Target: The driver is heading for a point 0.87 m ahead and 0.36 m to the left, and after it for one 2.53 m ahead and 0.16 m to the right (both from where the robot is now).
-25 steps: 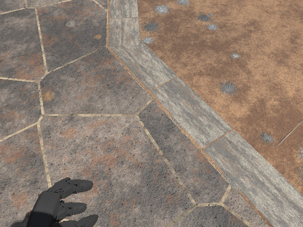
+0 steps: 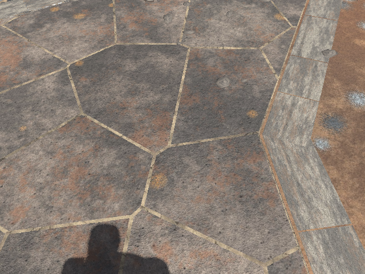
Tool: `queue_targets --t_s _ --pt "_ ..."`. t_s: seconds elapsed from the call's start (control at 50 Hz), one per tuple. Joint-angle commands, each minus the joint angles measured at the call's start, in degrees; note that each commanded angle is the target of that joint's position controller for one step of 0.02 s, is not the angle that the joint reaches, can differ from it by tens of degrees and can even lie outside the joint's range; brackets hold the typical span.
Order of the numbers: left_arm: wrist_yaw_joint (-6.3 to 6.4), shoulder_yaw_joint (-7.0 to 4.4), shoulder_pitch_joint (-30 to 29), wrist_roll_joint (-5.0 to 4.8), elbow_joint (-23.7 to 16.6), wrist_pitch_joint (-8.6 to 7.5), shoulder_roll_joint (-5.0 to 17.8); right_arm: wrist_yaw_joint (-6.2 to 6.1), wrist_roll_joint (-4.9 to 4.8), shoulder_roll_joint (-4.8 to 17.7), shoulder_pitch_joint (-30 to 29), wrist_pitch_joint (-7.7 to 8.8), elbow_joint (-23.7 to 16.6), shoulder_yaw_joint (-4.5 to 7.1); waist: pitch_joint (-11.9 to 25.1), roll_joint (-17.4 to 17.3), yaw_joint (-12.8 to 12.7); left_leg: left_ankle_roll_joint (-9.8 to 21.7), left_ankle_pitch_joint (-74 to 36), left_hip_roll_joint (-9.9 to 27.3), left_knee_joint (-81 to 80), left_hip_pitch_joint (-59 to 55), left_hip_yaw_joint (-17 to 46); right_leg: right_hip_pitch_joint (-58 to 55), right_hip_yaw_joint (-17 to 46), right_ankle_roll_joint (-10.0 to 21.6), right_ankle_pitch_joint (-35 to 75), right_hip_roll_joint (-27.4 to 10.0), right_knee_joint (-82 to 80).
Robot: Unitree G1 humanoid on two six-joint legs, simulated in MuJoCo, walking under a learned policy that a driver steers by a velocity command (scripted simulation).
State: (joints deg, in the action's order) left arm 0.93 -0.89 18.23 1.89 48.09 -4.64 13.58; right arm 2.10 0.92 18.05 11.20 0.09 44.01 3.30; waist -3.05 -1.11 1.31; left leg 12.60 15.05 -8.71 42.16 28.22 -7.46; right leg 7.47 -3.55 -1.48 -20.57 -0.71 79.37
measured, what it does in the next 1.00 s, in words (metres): walks ahead, turning left: right foot, then left foot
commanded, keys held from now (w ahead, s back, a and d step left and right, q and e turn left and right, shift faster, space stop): w+q+shift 0.88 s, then w+e+shift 0.12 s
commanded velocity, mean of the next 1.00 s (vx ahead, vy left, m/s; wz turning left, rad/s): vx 1.00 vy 0.00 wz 0.92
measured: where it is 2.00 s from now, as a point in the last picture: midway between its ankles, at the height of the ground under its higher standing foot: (31, 77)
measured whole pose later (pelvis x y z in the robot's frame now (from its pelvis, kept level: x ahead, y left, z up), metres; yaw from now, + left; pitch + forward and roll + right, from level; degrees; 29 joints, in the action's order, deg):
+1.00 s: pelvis +0.80 +0.23 +0.03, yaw +54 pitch +0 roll +2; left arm -0.6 0.5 9.8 3.3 37.0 -3.4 13.1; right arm 0.0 1.1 18.2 23.0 2.3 46.7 3.0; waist -2.5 -0.2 0.6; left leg 10.8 16.4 -13.4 25.0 8.0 0.9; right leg 36.8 3.6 -2.4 -18.3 -9.2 67.2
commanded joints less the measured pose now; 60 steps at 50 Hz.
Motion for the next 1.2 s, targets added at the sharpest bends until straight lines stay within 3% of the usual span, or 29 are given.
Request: queue_targets --t_s 0.02,0.06,0.1,0.18,0.26,0.3,0.32,0.34,0.36,0.38,0.4,0.42,0.44,0.5,0.66,0.72,0.76,0.78,0.8,0.82,0.84,0.86,0.88,0.92,0.96,1.04,1.1,1.16,1.2 --pt "-0.43 -0.83 -7.2 0.40 -12.1 -3.61 8.9 -2.06 0.23 10.1 11.8 0.01 0.9 3.74 3.8 6.9 1.1 11.9 10.3 21.7 -30.6 -32.8 48.7 40.7 9.9 0.8 0.2 -2.8 5.8" --pt "-0.38 -0.25 -6.3 2.32 -11.4 -1.05 8.0 -2.45 -0.05 8.3 8.8 1.91 0.3 2.86 -0.5 8.2 -3.2 9.5 0.6 16.3 -30.6 -17.5 39.0 32.4 9.5 -0.9 -0.7 -5.2 -1.6" --pt "-0.73 0.27 -8.1 2.55 -12.6 0.99 6.8 -2.03 -0.51 8.1 8.1 3.43 -0.2 2.50 -1.8 6.8 -4.1 8.8 -2.7 12.3 -32.0 -7.8 32.9 27.4 7.5 -2.5 -0.7 -6.8 -11.2" --pt "-2.07 1.75 -20.3 0.21 -17.6 0.99 4.0 -1.37 -0.77 9.3 9.2 4.22 -0.9 3.42 -2.5 1.8 0.5 4.2 -10.6 6.7 -32.9 -3.2 27.0 18.7 3.9 -2.7 20.5 -4.9 -35.6" --pt "-1.83 1.02 -22.0 -0.68 -18.6 0.42 6.7 -1.20 -1.03 10.5 11.8 3.91 -1.0 4.35 1.1 -1.7 3.2 0.4 -21.7 9.1 -27.0 -15.1 30.0 14.0 5.0 -1.1 24.8 -1.7 -47.5" --pt "-0.90 -0.63 -14.7 -0.68 -16.5 0.01 10.5 -1.56 -0.44 12.4 10.6 3.81 -1.5 4.79 6.1 -1.9 -0.5 -2.0 -33.5 9.3 -16.7 -19.9 31.2 5.3 5.4 -0.2 16.4 1.2 -49.4" --pt "-0.18 -1.84 -4.8 -0.64 -14.3 -0.33 12.8 -1.33 -0.27 14.0 8.4 3.96 -1.7 5.02 11.6 -0.3 -6.8 -3.5 -37.1 7.4 -4.6 -18.4 29.0 -5.5 4.4 0.5 12.0 1.5 -49.7" --pt "1.06 -3.36 8.2 0.26 -11.8 -0.61 16.2 -1.15 -0.16 11.0 5.8 4.64 -2.9 4.11 18.1 1.7 -13.1 -4.6 -29.9 5.0 12.2 -9.6 26.2 -20.3 9.6 1.9 2.0 -5.0 -47.5" --pt "1.88 -4.28 15.6 2.44 -10.4 -0.70 20.2 -1.60 -0.55 0.7 5.3 5.21 -5.7 1.40 22.3 16.2 -12.9 -4.9 14.9 -0.1 30.8 6.1 20.5 -32.3 30.7 3.1 -19.4 -21.3 -53.7" --pt "1.20 -5.20 7.6 2.20 -11.4 -0.26 22.4 -1.51 -2.46 1.0 11.8 4.78 -8.7 0.21 26.2 28.3 -4.9 -5.1 14.1 0.9 40.0 16.9 16.5 -31.7 61.0 8.8 -29.7 -28.5 -66.7" --pt "0.86 -4.09 -0.2 1.70 -13.2 0.17 14.7 -1.90 -0.53 5.5 6.7 3.33 -6.2 0.65 15.5 13.4 -5.2 -5.2 6.7 6.3 41.5 19.7 14.5 -22.4 51.5 9.1 -34.3 -24.5 -66.9" --pt "0.56 -3.17 -2.1 1.09 -12.6 0.41 11.0 -1.08 0.49 6.5 3.3 2.78 -6.5 0.95 9.7 6.9 -5.1 -5.8 2.7 8.5 38.0 18.6 12.7 -15.1 38.6 8.2 -23.0 -21.3 -65.3" --pt "0.33 -2.80 -1.8 1.32 -11.2 0.46 9.5 -0.13 0.78 6.1 1.5 2.16 -6.6 0.98 6.6 3.7 -4.5 -6.5 1.4 10.4 35.9 16.8 12.4 -10.2 29.7 7.0 -11.7 -18.5 -65.3" --pt "-0.37 -1.88 3.4 -0.32 -5.3 -0.97 6.0 1.97 1.40 1.8 -2.6 0.01 -9.6 -0.32 1.7 6.4 -2.9 -7.3 -0.6 13.7 33.9 17.5 11.9 -4.7 14.0 4.2 4.8 -14.4 -67.4" --pt "-0.67 -2.64 5.8 -0.09 -1.3 -2.72 9.6 4.04 0.99 1.9 -17.2 -0.56 -15.8 -2.15 -5.9 2.8 -2.2 -5.3 -14.7 11.7 9.1 13.1 0.6 -3.8 -9.7 2.1 34.5 -10.9 -73.8" --pt "0.45 -3.34 8.7 -0.14 -1.0 -1.55 13.4 3.61 0.82 2.6 -15.3 -0.22 -14.3 -1.94 -1.6 5.5 0.0 -2.0 -11.0 5.2 2.6 2.8 -5.4 -10.8 -13.1 0.5 73.8 -11.7 -63.8" --pt "1.33 -4.39 6.2 0.22 -2.1 0.39 17.0 2.48 0.66 5.9 -1.7 0.03 -10.5 -0.33 5.9 8.2 7.9 0.3 -4.8 2.1 1.8 -11.8 -4.0 -10.8 -12.0 1.2 86.5 -14.7 -45.1" --pt "1.13 -4.59 3.2 0.35 -3.6 1.20 17.5 1.48 0.53 8.5 10.8 0.45 -6.5 1.31 10.9 8.0 13.0 2.5 -2.8 1.4 -1.3 -26.0 -0.6 -4.2 -10.4 2.5 82.3 -15.3 -29.3" --pt "0.30 -4.48 2.6 0.72 -4.1 1.53 15.4 -0.17 0.05 10.7 15.7 0.54 -3.5 3.13 11.9 1.8 13.2 4.3 -0.7 3.6 -6.2 -39.0 6.0 9.1 -10.3 2.1 43.2 -9.5 -8.8" --pt "-0.85 -2.38 3.6 1.19 -8.2 1.08 6.8 -1.25 -0.17 16.0 9.0 -0.45 -5.0 4.14 9.6 -12.2 4.4 8.8 -1.9 15.6 -8.2 -46.4 30.0 32.2 -8.5 -0.2 -7.9 0.3 12.6" --pt "-0.69 -2.75 0.3 0.14 -14.3 -0.42 10.7 -1.19 0.77 18.6 11.6 -1.16 -7.4 5.01 20.5 -7.2 6.3 16.5 4.9 22.0 -19.5 -55.0 51.3 41.9 5.3 -0.5 -6.4 1.8 17.9" --pt "-0.70 -2.34 -4.2 0.17 -15.1 -1.74 11.4 -1.68 0.40 16.4 11.9 -0.98 -6.3 4.96 14.4 0.4 6.0 14.2 7.8 23.0 -26.3 -49.3 53.2 44.6 8.5 -0.1 -2.0 -1.6 12.1" --pt "-0.59 -1.93 -4.5 0.03 -14.5 -2.25 11.1 -2.12 0.27 13.5 10.6 -0.31 -5.0 4.33 5.2 4.5 2.9 12.3 3.9 21.3 -28.5 -38.6 48.8 42.8 8.0 -0.2 0.1 -3.7 5.4" --pt "-0.53 -1.32 0.1 1.68 -11.3 -0.23 9.4 -3.00 0.52 8.5 5.3 1.89 -5.0 2.35 1.9 8.6 -3.5 8.4 -5.7 16.9 -28.6 -24.3 35.5 33.3 7.0 -0.6 0.1 -7.3 -2.2" --pt "-1.36 -0.76 0.6 2.07 -10.8 1.80 7.4 -2.65 -0.05 4.9 6.6 4.13 -3.3 0.69 0.0 6.6 -5.0 7.6 -13.3 15.4 -30.4 -14.5 30.2 28.0 5.9 -1.7 -1.4 -9.5 -9.8" --pt "-3.08 0.59 -12.8 -0.40 -14.4 1.70 4.5 -1.08 -0.46 5.6 10.0 6.53 -0.7 0.88 -4.0 3.0 -0.1 0.5 -25.6 8.9 -35.5 -12.0 15.0 25.4 0.6 2.1 21.5 -8.8 -32.2" --pt "-3.96 0.58 -17.3 -1.90 -14.4 1.38 4.3 -1.06 -0.97 6.6 13.9 7.66 1.6 0.72 -3.8 1.8 2.5 -3.1 -33.0 12.1 -41.7 -19.6 11.3 21.5 -1.9 6.1 33.7 -5.1 -42.3" --pt "-3.93 -0.48 -16.5 -1.41 -13.1 1.12 7.0 -2.51 0.27 9.1 14.8 7.36 2.8 0.92 -0.3 -1.4 1.1 -6.7 -61.7 14.6 -35.2 -33.9 6.0 20.5 -4.4 8.5 28.2 1.7 -45.7" --pt "-3.61 -1.76 -7.6 -1.22 -10.3 1.56 10.1 -3.99 2.03 10.7 13.0 6.00 2.6 1.34 5.8 -5.6 -4.5 -9.1 -80.8 17.1 -20.7 -38.6 4.0 13.1 -5.5 10.0 19.7 6.4 -44.3"
Velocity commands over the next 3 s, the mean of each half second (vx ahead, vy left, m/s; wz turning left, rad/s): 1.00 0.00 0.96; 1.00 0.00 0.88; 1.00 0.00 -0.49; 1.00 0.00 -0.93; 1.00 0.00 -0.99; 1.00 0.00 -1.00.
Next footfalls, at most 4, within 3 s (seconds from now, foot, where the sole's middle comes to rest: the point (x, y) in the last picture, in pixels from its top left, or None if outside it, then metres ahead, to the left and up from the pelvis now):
0.34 right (234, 252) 0.55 -0.15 -0.73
0.80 left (134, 195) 0.79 0.23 -0.73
1.24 right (82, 126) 1.18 0.50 -0.73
1.66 left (9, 99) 1.38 0.91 -0.73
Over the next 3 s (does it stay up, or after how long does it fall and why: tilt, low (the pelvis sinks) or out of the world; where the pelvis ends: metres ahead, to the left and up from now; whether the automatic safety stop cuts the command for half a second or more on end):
stays up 2.42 0.68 0.00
